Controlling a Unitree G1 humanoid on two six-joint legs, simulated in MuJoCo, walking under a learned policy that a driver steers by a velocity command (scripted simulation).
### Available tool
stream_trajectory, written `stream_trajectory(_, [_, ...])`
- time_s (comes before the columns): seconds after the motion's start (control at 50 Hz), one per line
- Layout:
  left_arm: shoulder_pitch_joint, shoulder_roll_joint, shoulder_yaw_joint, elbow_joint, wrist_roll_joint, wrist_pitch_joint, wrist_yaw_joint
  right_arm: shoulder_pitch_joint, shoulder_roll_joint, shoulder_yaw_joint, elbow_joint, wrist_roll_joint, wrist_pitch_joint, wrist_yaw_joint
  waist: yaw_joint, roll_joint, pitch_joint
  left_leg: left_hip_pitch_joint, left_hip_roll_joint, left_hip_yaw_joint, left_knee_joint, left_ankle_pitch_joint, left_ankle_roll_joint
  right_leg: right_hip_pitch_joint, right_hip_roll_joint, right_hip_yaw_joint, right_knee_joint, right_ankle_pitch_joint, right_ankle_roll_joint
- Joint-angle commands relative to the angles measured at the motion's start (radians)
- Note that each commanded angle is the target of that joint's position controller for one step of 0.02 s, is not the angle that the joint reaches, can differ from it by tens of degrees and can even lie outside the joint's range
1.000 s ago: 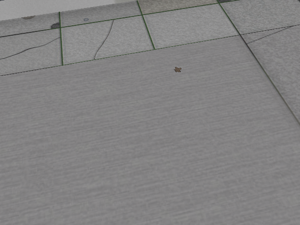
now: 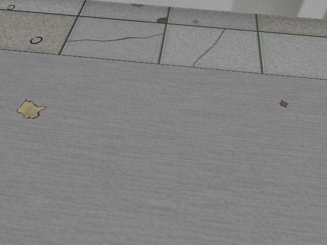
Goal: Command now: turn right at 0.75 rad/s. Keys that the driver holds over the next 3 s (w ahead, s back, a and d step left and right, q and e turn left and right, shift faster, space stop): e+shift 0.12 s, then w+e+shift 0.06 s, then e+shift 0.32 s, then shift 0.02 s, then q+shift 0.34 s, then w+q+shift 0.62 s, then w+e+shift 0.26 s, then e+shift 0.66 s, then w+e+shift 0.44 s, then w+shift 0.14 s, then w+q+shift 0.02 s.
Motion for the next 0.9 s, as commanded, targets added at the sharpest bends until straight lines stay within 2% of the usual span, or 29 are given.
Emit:
stream_trajectory(0.02, [-0.015,0.059,0.023,-0.117,0.008,-0.002,0.003,0.045,-0.203,-0.055,-0.041,-0.04,0.002,0.0,0.012,0.289,-0.141,0.236,0.395,-0.405,-0.213,0.256,0.179,-0.261,0.073,-0.056,0.253,-0.368,-0.019])
stream_trajectory(0.04, [0.024,0.145,0.047,-0.099,0.027,-0.016,-0.001,0.009,-0.158,-0.043,-0.07,-0.065,-0.005,-0.001,0.019,0.228,-0.12,0.162,0.499,-0.419,-0.196,0.372,0.251,-0.274,-0.03,-0.061,0.461,-0.401,0.018])
stream_trajectory(0.06, [0.036,0.182,0.061,-0.074,0.02,-0.016,-0.008,-0.038,-0.107,-0.027,-0.084,-0.058,-0.009,-0.01,0.035,0.146,-0.096,0.132,0.454,-0.311,-0.178,0.404,0.237,-0.264,-0.056,-0.085,0.547,-0.342,0.032])
stream_trajectory(0.08, [0.053,0.167,0.061,-0.052,0.018,-0.01,-0.01,-0.068,-0.091,-0.022,-0.087,-0.043,-0.011,-0.019,0.041,0.106,-0.074,0.136,0.373,-0.202,-0.162,0.377,0.194,-0.275,-0.069,-0.101,0.578,-0.268,0.046])
stream_trajectory(0.1, [0.051,0.143,0.055,-0.047,0.02,-0.006,-0.011,-0.072,-0.092,-0.021,-0.083,-0.029,-0.011,-0.03,0.032,0.117,-0.067,0.166,0.338,-0.138,-0.148,0.4,0.174,-0.317,-0.084,-0.119,0.62,-0.197,0.056])
stream_trajectory(0.12, [0.041,0.117,0.045,-0.053,0.017,-0.006,-0.017,-0.056,-0.094,-0.019,-0.078,-0.025,-0.01,-0.039,0.017,0.136,-0.063,0.177,0.319,-0.074,-0.136,0.512,0.176,-0.337,-0.098,-0.149,0.651,-0.162,0.069])
stream_trajectory(0.14, [0.002,0.108,0.035,-0.07,0.01,-0.007,-0.024,0.013,-0.105,-0.021,-0.064,-0.027,-0.008,-0.045,-0.026,0.138,-0.081,0.216,0.318,-0.05,-0.179,0.371,0.183,-0.377,-0.12,-0.193,0.652,-0.113,0.073])
stream_trajectory(0.18, [-0.081,0.104,0.02,-0.116,0.0,-0.015,-0.039,0.115,-0.13,-0.026,-0.044,-0.022,-0.014,-0.044,-0.095,0.149,-0.067,0.296,0.359,-0.113,-0.279,-0.074,0.195,-0.48,-0.163,-0.219,0.63,-0.08,0.075])
stream_trajectory(0.2, [-0.11,0.11,0.021,-0.132,0.003,-0.017,-0.043,0.114,-0.134,-0.024,-0.043,-0.027,-0.015,-0.044,-0.102,0.132,-0.026,0.299,0.372,-0.112,-0.296,-0.08,0.198,-0.508,-0.174,-0.216,0.614,-0.083,0.08])
stream_trajectory(0.24, [-0.133,0.093,0.016,-0.151,0.01,-0.025,-0.049,0.107,-0.139,-0.024,-0.038,-0.033,-0.013,-0.042,-0.1,0.104,0.01,0.307,0.372,-0.033,-0.284,0.13,0.198,-0.501,-0.188,-0.227,0.548,-0.073,0.093])
stream_trajectory(0.3, [-0.13,0.054,0.0,-0.163,0.014,-0.033,-0.062,0.089,-0.168,-0.035,-0.027,-0.029,-0.002,-0.034,-0.088,0.132,-0.006,0.296,0.358,0.11,-0.237,0.441,0.191,-0.419,-0.196,-0.279,0.442,-0.04,0.096])
stream_trajectory(0.36, [-0.152,0.032,-0.01,-0.173,0.014,-0.025,-0.077,0.082,-0.191,-0.045,-0.012,-0.015,0.007,-0.024,-0.083,0.131,-0.018,0.278,0.368,0.201,-0.191,0.564,0.182,-0.326,-0.185,-0.329,0.322,-0.014,0.066])
stream_trajectory(0.4, [-0.153,0.038,-0.007,-0.171,0.012,-0.012,-0.084,0.068,-0.202,-0.051,-0.004,0.002,0.007,-0.013,-0.07,0.14,-0.033,0.27,0.373,0.25,-0.142,0.646,0.164,-0.241,-0.16,-0.367,0.245,-0.012,0.034])
stream_trajectory(0.44, [-0.124,0.063,0.009,-0.163,0.012,0.005,-0.087,0.048,-0.213,-0.057,0.0,0.021,0.002,0.0,-0.036,0.159,-0.071,0.268,0.378,0.286,-0.045,0.815,0.139,-0.122,-0.112,-0.407,0.168,-0.045,-0.011])
stream_trajectory(0.46, [-0.076,0.087,0.024,-0.151,0.013,0.011,-0.085,0.037,-0.212,-0.059,0.0,0.032,-0.001,0.002,-0.002,0.169,-0.104,0.263,0.376,0.299,0.041,0.902,0.12,-0.038,-0.078,-0.419,0.119,-0.055,-0.042])
stream_trajectory(0.48, [0.025,0.119,0.045,-0.121,0.015,0.012,-0.078,0.015,-0.199,-0.055,-0.001,0.045,-0.002,0.005,0.062,0.152,-0.153,0.216,0.353,0.328,0.193,0.909,0.087,0.109,-0.042,-0.422,0.016,0.015,-0.088])
stream_trajectory(0.5, [0.155,0.181,0.075,-0.088,0.018,0.01,-0.055,0.048,-0.167,-0.044,0.006,0.037,-0.012,0.012,0.129,0.07,-0.202,0.028,0.3,0.333,0.417,0.677,0.02,0.359,-0.043,-0.333,-0.104,0.226,-0.156])
stream_trajectory(0.52, [0.149,0.305,0.091,-0.103,0.008,0.009,-0.033,0.099,-0.028,-0.003,-0.046,-0.045,-0.024,0.017,0.024,-0.234,-0.254,-0.341,0.174,0.305,0.717,-0.368,-0.048,0.624,-0.299,0.013,0.02,0.796,-0.27])
stream_trajectory(0.54, [0.067,0.294,0.075,-0.171,0.056,-0.022,-0.049,0.132,-0.11,-0.006,-0.045,-0.045,-0.032,0.018,0.037,-0.197,-0.46,-0.453,0.077,0.067,0.93,-0.454,-0.078,0.647,-0.502,0.382,-0.095,0.599,-0.494])
stream_trajectory(0.56, [0.036,0.2,0.045,-0.167,0.051,-0.041,-0.06,0.029,-0.186,-0.026,-0.035,-0.005,-0.029,0.014,0.082,-0.034,-0.377,-0.47,0.133,0.016,0.927,-0.352,-0.063,0.546,-0.475,0.223,-0.15,0.557,-0.441])
stream_trajectory(0.58, [-0.015,0.144,0.025,-0.143,0.033,-0.052,-0.055,0.012,-0.18,-0.022,-0.039,0.009,-0.021,0.004,0.045,-0.027,-0.266,-0.463,0.173,0.032,0.847,-0.279,-0.05,0.441,-0.423,0.092,-0.153,0.503,-0.373])
stream_trajectory(0.6, [-0.058,0.087,0.005,-0.132,0.02,-0.055,-0.049,0.038,-0.157,-0.016,-0.006,0.0,-0.008,-0.01,0.011,0.013,-0.215,-0.414,0.208,0.03,0.758,-0.239,-0.052,0.347,-0.364,0.006,-0.15,0.457,-0.313])
stream_trajectory(0.62, [-0.093,0.066,-0.008,-0.121,0.026,-0.059,-0.043,0.064,-0.152,-0.014,0.008,-0.007,0.005,-0.016,-0.016,-0.014,-0.186,-0.327,0.215,0.035,0.694,-0.194,-0.061,0.249,-0.335,-0.058,-0.166,0.466,-0.292])
stream_trajectory(0.66, [-0.134,0.025,-0.03,-0.09,0.065,-0.075,-0.035,0.141,-0.105,0.0,0.052,-0.006,0.022,-0.014,-0.057,-0.05,-0.19,-0.148,0.203,0.051,0.595,-0.102,-0.082,0.127,-0.292,-0.182,-0.199,0.534,-0.279])
stream_trajectory(0.7, [-0.146,0.036,-0.028,-0.061,0.08,-0.086,-0.029,0.136,-0.077,0.015,0.053,-0.001,0.027,-0.014,-0.046,-0.078,-0.164,-0.089,0.196,0.052,0.443,-0.064,-0.093,0.105,-0.27,-0.262,-0.209,0.525,-0.263])
stream_trajectory(0.76, [-0.111,0.133,0.006,-0.029,0.072,-0.064,-0.015,0.064,-0.132,0.003,0.006,0.007,0.04,-0.014,0.003,-0.096,-0.115,-0.174,0.191,0.079,0.436,-0.078,-0.093,0.154,-0.332,-0.237,-0.241,0.366,-0.29])
stream_trajectory(0.82, [-0.111,0.112,0.004,-0.016,0.064,-0.046,-0.007,0.037,-0.127,-0.003,-0.023,0.012,0.058,-0.009,0.016,-0.076,-0.054,-0.265,0.219,0.074,0.455,-0.107,-0.088,0.175,-0.382,-0.214,-0.273,0.154,-0.295])
stream_trajectory(0.86, [-0.119,0.104,0.006,-0.01,0.062,-0.044,-0.007,0.029,-0.106,-0.002,-0.04,0.008,0.061,0.0,0.016,-0.069,-0.045,-0.282,0.227,0.085,0.434,-0.123,-0.082,0.203,-0.396,-0.233,-0.261,0.172,-0.289])
stream_trajectory(0.9, [-0.07,0.136,0.022,-0.002,0.043,-0.052,-0.013,0.024,-0.092,0.002,-0.056,0.017,0.056,0.016,0.039,-0.076,-0.084,-0.299,0.232,0.111,0.409,-0.138,-0.051,0.267,-0.432,-0.199,-0.315,-0.134,-0.273])
Next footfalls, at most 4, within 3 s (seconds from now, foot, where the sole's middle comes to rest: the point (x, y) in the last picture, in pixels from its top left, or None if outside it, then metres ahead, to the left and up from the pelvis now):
0.50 right None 0.11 -0.18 -0.77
1.06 left None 0.21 0.05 -0.77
1.46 right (210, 190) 0.67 -0.18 -0.77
1.84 left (131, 145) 0.90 0.18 -0.77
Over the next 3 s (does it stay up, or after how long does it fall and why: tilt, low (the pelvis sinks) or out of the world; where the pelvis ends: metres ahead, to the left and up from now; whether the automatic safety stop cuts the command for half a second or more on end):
stays up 1.18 -0.05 0.00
